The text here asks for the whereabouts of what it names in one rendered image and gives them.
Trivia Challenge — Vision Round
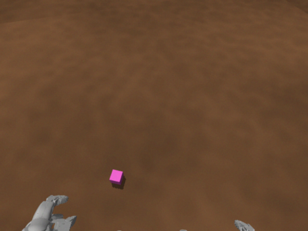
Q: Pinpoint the cube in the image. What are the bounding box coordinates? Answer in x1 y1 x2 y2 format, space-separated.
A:
109 169 124 185

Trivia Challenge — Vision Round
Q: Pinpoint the left robot arm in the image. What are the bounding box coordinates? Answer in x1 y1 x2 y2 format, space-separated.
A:
22 218 51 231

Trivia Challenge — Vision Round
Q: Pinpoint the right robot hand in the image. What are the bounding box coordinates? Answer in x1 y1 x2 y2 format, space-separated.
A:
234 220 255 231

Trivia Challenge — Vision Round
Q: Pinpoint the left robot hand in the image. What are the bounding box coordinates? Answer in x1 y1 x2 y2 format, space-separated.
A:
32 195 77 231

